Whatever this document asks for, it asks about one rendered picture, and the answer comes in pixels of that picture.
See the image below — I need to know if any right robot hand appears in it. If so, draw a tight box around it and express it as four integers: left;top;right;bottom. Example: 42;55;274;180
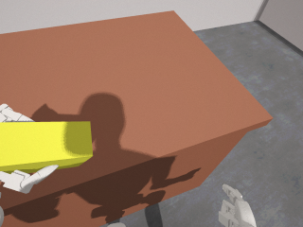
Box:
219;183;257;227

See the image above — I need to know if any table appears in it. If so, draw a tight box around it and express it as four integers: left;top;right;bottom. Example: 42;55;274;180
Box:
0;10;273;227

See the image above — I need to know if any sponge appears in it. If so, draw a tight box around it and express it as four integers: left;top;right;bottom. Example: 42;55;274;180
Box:
0;121;93;174

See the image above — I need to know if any left robot hand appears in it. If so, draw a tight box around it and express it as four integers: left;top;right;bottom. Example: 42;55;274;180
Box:
0;104;59;194

